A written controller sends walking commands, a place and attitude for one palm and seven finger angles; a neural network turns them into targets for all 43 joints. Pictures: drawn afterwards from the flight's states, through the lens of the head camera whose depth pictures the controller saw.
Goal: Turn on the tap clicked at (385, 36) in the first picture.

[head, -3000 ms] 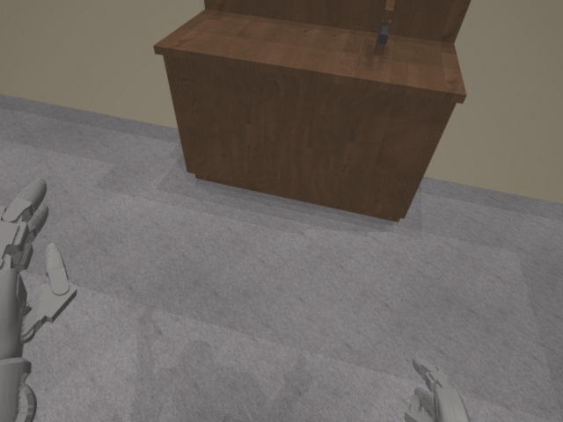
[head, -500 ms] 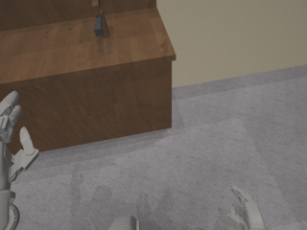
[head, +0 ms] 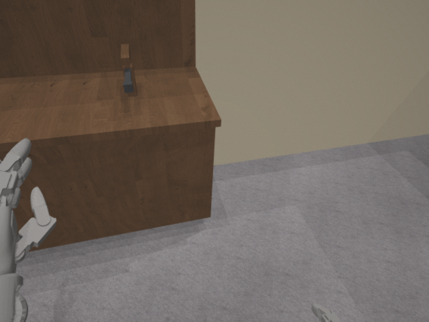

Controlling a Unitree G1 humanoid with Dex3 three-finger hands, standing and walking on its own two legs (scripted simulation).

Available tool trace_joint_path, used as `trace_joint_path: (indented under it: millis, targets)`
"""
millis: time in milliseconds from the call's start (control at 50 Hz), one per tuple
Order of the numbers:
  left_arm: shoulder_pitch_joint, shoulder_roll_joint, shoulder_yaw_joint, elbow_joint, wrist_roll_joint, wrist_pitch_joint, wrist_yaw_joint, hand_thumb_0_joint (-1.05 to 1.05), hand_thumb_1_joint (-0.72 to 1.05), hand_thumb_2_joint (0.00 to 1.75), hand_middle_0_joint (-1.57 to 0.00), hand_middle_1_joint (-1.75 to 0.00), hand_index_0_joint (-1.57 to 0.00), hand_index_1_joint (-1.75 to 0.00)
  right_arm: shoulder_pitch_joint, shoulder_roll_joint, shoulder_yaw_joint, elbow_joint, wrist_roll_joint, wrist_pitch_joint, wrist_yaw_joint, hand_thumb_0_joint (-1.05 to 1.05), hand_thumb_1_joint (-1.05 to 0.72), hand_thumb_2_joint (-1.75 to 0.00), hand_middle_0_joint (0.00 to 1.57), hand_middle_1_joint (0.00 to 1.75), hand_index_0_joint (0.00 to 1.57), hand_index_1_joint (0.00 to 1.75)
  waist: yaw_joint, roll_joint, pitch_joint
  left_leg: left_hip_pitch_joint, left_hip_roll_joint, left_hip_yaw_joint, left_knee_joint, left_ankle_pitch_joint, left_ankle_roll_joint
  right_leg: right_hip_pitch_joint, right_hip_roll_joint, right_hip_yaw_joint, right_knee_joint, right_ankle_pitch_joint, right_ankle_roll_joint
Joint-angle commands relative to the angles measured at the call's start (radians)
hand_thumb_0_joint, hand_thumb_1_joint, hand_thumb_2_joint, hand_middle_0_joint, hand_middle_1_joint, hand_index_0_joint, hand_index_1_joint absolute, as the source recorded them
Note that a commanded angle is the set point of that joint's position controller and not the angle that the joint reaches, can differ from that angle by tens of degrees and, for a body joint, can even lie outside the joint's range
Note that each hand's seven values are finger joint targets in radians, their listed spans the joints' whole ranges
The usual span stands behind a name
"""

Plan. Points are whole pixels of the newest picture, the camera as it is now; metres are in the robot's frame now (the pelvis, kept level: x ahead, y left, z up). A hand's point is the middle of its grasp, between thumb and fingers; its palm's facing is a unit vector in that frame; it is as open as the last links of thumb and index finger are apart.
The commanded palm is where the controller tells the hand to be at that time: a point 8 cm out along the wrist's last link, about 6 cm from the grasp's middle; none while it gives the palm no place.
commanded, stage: take the last steps up to it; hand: left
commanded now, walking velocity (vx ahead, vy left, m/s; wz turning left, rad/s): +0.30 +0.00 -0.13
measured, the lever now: (128, 86) +0.79 +0.34 +0.07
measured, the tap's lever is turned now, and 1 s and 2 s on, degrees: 0 0 0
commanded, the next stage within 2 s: come to a stop and stand still in 1.54 s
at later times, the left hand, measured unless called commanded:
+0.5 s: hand (109, 175) +0.29 +0.20 +0.18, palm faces +0.37 -0.83 -0.42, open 7.4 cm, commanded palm +0.24 +0.24 +0.17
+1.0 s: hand (136, 136) +0.40 +0.19 +0.17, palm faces +0.42 -0.79 -0.44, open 7.4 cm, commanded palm +0.35 +0.23 +0.17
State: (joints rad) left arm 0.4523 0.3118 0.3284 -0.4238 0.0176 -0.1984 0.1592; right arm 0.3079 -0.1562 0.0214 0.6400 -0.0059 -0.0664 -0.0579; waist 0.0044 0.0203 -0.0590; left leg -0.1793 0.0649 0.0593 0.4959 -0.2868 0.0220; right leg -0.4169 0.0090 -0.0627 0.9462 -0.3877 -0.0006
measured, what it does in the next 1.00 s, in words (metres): walks ahead: right foot, then left foot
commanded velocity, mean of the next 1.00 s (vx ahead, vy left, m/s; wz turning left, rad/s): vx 0.30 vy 0.06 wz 0.00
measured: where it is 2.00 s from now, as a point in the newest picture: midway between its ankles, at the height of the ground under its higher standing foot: (218, 320)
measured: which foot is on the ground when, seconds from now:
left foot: down 0.00-0.18, up 0.20-0.52, down 0.54-0.90, up 0.92-1.00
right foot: up 0.00-0.14, down 0.16-0.56, up 0.58-0.88, down 0.90-1.00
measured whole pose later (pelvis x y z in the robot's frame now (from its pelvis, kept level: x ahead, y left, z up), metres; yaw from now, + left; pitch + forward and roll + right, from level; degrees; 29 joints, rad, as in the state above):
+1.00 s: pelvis +0.18 -0.05 -0.01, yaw -2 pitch -1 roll +0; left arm 0.42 0.33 0.36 -0.42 -0.01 -0.22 0.14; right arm 0.19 -0.19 0.01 0.68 0.00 -0.06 -0.05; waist 0.02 0.07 0.04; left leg -0.41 0.06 0.05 1.09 -0.44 0.00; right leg -0.30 -0.04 -0.16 0.61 -0.29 -0.05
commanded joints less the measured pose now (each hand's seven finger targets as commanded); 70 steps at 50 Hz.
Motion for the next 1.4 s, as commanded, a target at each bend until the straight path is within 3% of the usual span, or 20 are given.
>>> trace_joint_path:
  millis: [0, 120, 140, 180, 220, 320, 480, 500, 540, 580, 680, 840, 860, 900, 940, 1040, 1220, 1260, 1300, 1380]
  targets:
    - [-0.195, 0.187, 0.055, -0.258, 0.0, -0.075, 0.008, 0.0, 0.9, 0.9, -0.2, -0.3, -0.2, -0.3, -0.148, -0.162, -0.06, -0.146, 0.002, -0.078, -0.009, 0.0, -0.9, -0.9, 0.2, 0.3, 0.2, 0.3, -0.022, 0.22, 0.108, -0.055, 0.22, -0.182, -0.279, -0.105, 0.131, -0.045, -0.027, -0.049, -0.124, -0.021, 0.016]
    - [-0.136, 0.19, 0.091, -0.147, -0.016, -0.057, 0.01, 0.0, 0.9, 0.9, -0.2, -0.3, -0.2, -0.3, -0.177, -0.157, -0.055, -0.14, 0.003, -0.061, -0.005, 0.0, -0.9, -0.9, 0.2, 0.3, 0.2, 0.3, -0.011, 0.115, 0.033, -0.176, 0.166, -0.06, -0.047, -0.143, 0.065, 0.313, -0.004, -0.094, -0.508, 0.061, 0.004]
    - [-0.12, 0.205, 0.107, -0.144, -0.014, -0.057, 0.013, 0.0, 0.9, 0.9, -0.2, -0.3, -0.2, -0.3, -0.177, -0.147, -0.056, -0.14, 0.005, -0.053, -0.003, 0.0, -0.9, -0.9, 0.2, 0.3, 0.2, 0.3, -0.006, 0.016, 0.003, -0.267, 0.121, -0.006, 0.115, -0.167, 0.044, 0.406, -0.081, 0.018, -0.547, 0.039, -0.039]
    - [-0.085, 0.257, 0.154, -0.144, -0.026, -0.058, 0.017, 0.0, 0.9, 0.9, -0.2, -0.3, -0.2, -0.3, -0.197, -0.132, -0.058, -0.161, 0.007, -0.04, 0.003, 0.0, -0.9, -0.9, 0.2, 0.3, 0.2, 0.3, 0.012, -0.296, -0.007, -0.548, -0.03, 0.019, 0.611, -0.281, -0.018, 0.499, -0.413, 0.554, -0.712, 0.021, -0.21]
    - [-0.086, 0.257, 0.169, -0.198, -0.037, -0.074, 0.007, 0.0, 0.9, 0.9, -0.2, -0.3, -0.2, -0.3, -0.213, -0.15, -0.076, -0.16, 0.014, -0.041, 0.011, 0.0, -0.9, -0.9, 0.2, 0.3, 0.2, 0.3, 0.001, -0.211, 0.025, -0.533, 0.033, -0.095, 0.712, -0.172, -0.032, 0.37, -0.406, 0.529, -0.742, -0.089, -0.228]
    - [-0.03, 0.258, 0.194, -0.321, -0.038, -0.117, 0.013, 0.0, 0.9, 0.9, -0.2, -0.3, -0.2, -0.3, -0.217, -0.128, -0.057, -0.165, 0.009, -0.014, 0.004, 0.0, -0.9, -0.9, 0.2, 0.3, 0.2, 0.3, -0.015, -0.115, -0.004, -0.369, 0.067, -0.03, 0.425, -0.051, -0.039, 0.296, -0.312, 0.166, -0.672, 0.304, -0.176]
    - [-0.024, 0.21, 0.145, -0.282, -0.041, -0.089, 0.039, 0.0, 0.9, 0.9, -0.2, -0.3, -0.2, -0.3, -0.149, -0.15, -0.093, -0.18, 0.007, -0.046, -0.023, 0.0, -0.9, -0.9, 0.2, 0.3, 0.2, 0.3, -0.007, -0.063, -0.037, -0.016, -0.018, 0.105, -0.022, 0.096, -0.012, 0.259, -0.225, 0.089, -0.491, 0.19, -0.104]
    - [-0.041, 0.212, 0.142, -0.292, -0.04, -0.092, 0.038, 0.0, 0.9, 0.9, -0.2, -0.3, -0.2, -0.3, -0.14, -0.162, -0.098, -0.185, 0.008, -0.045, -0.028, 0.0, -0.9, -0.9, 0.2, 0.3, 0.2, 0.3, -0.018, 0.003, -0.044, 0.076, 0.007, 0.06, -0.066, 0.09, 0.011, 0.199, -0.186, 0.066, -0.367, 0.214, -0.075]
    - [-0.071, 0.208, 0.138, -0.321, -0.044, -0.107, 0.036, 0.0, 0.9, 0.9, -0.2, -0.3, -0.2, -0.3, -0.143, -0.186, -0.103, -0.2, 0.016, -0.044, -0.02, 0.0, -0.9, -0.9, 0.2, 0.3, 0.2, 0.3, -0.023, 0.291, -0.066, 0.258, 0.307, -0.41, -0.159, 0.263, 0.177, -0.118, -0.025, -0.038, 0.031, -0.198, 0.003]
    - [-0.089, 0.255, 0.156, -0.27, -0.038, -0.105, 0.022, 0.0, 0.9, 0.9, -0.2, -0.3, -0.2, -0.3, -0.172, -0.153, -0.077, -0.183, 0.001, -0.056, -0.017, 0.0, -0.9, -0.9, 0.2, 0.3, 0.2, 0.3, -0.026, 0.248, 0.012, 0.136, 0.359, -0.503, -0.22, 0.157, 0.238, -0.208, -0.07, 0.055, 0.221, -0.203, -0.001]
    - [-0.041, 0.221, 0.14, -0.373, -0.037, -0.1, 0.011, 0.0, 0.9, 0.9, -0.2, -0.3, -0.2, -0.3, -0.158, -0.163, -0.083, -0.162, 0.017, -0.08, 0.003, 0.0, -0.9, -0.9, 0.2, 0.3, 0.2, 0.3, -0.007, 0.196, -0.002, 0.032, 0.226, -0.156, -0.197, 0.181, 0.163, -0.111, -0.088, -0.018, 0.037, -0.006, 0.018]
    - [-0.032, 0.209, 0.16, -0.21, -0.042, -0.071, 0.013, 0.0, 0.9, 0.9, -0.2, -0.3, -0.2, -0.3, -0.17, -0.146, -0.065, -0.151, 0.012, -0.073, -0.009, 0.0, -0.9, -0.9, 0.2, 0.3, 0.2, 0.3, -0.005, 0.108, -0.037, -0.067, 0.176, -0.021, -0.007, 0.132, 0.079, 0.246, -0.016, -0.129, -0.46, 0.115, 0.017]
    - [-0.055, 0.214, 0.155, -0.187, -0.037, -0.068, 0.013, 0.0, 0.9, 0.9, -0.2, -0.3, -0.2, -0.3, -0.174, -0.139, -0.065, -0.148, 0.015, -0.066, -0.01, 0.0, -0.9, -0.9, 0.2, 0.3, 0.2, 0.3, 0.001, 0.01, -0.053, -0.14, 0.135, 0.022, 0.151, 0.087, 0.059, 0.339, -0.068, -0.046, -0.517, 0.138, -0.011]
    - [-0.088, 0.252, 0.165, -0.159, -0.038, -0.056, 0.012, 0.0, 0.9, 0.9, -0.2, -0.3, -0.2, -0.3, -0.214, -0.117, -0.056, -0.175, 0.015, -0.06, -0.008, 0.0, -0.9, -0.9, 0.2, 0.3, 0.2, 0.3, 0.012, -0.366, -0.037, -0.513, -0.049, 0.037, 0.649, -0.279, -0.011, 0.474, -0.431, 0.595, -0.678, 0.192, -0.198]
    - [-0.116, 0.226, 0.145, -0.139, -0.043, -0.07, -0.004, 0.0, 0.9, 0.9, -0.2, -0.3, -0.2, -0.3, -0.187, -0.142, -0.075, -0.139, 0.011, -0.063, 0.001, 0.0, -0.9, -0.9, 0.2, 0.3, 0.2, 0.3, -0.006, -0.26, 0.02, -0.516, 0.014, -0.093, 0.765, -0.155, -0.029, 0.354, -0.412, 0.525, -0.714, 0.061, -0.19]
    - [-0.123, 0.228, 0.131, -0.265, -0.029, -0.105, -0.001, 0.0, 0.9, 0.9, -0.2, -0.3, -0.2, -0.3, -0.219, -0.139, -0.056, -0.143, 0.008, -0.029, 0.002, 0.0, -0.9, -0.9, 0.2, 0.3, 0.2, 0.3, -0.017, -0.123, 0.016, -0.398, 0.049, -0.027, 0.543, -0.022, -0.043, 0.262, -0.318, 0.133, -0.674, 0.333, -0.15]
    - [0.009, 0.232, 0.184, -0.352, -0.05, -0.095, 0.042, 0.0, 0.9, 0.9, -0.2, -0.3, -0.2, -0.3, -0.154, -0.141, -0.09, -0.205, 0.005, -0.043, -0.015, 0.0, -0.9, -0.9, 0.2, 0.3, 0.2, 0.3, -0.004, -0.054, -0.091, -0.009, -0.026, 0.111, -0.054, 0.145, -0.022, 0.322, -0.212, 0.05, -0.429, 0.379, -0.088]
    - [-0.015, 0.223, 0.181, -0.326, -0.056, -0.103, 0.041, 0.0, 0.9, 0.9, -0.2, -0.3, -0.2, -0.3, -0.139, -0.186, -0.108, -0.209, 0.017, -0.036, -0.02, 0.0, -0.9, -0.9, 0.2, 0.3, 0.2, 0.3, -0.023, 0.221, -0.111, 0.207, 0.19, -0.206, -0.11, 0.301, 0.094, 0.05, -0.072, -0.046, -0.101, 0.102, -0.005]
    - [-0.009, 0.248, 0.186, -0.227, -0.047, -0.104, 0.03, 0.0, 0.9, 0.9, -0.2, -0.3, -0.2, -0.3, -0.155, -0.16, -0.086, -0.206, 0.009, -0.041, -0.014, 0.0, -0.9, -0.9, 0.2, 0.3, 0.2, 0.3, -0.025, 0.223, -0.03, 0.177, 0.363, -0.472, -0.191, 0.366, 0.217, -0.167, -0.039, 0.023, 0.193, -0.249, -0.001]
    - [-0.09, 0.198, 0.119, -0.309, -0.037, -0.1, 0.004, 0.0, 0.9, 0.9, -0.2, -0.3, -0.2, -0.3, -0.167, -0.166, -0.087, -0.17, 0.022, -0.055, 0.0, 0.0, -0.9, -0.9, 0.2, 0.3, 0.2, 0.3, -0.009, 0.181, 0.013, 0.063, 0.243, -0.174, -0.164, 0.295, 0.168, -0.152, -0.093, 0.006, 0.096, -0.053, 0.019]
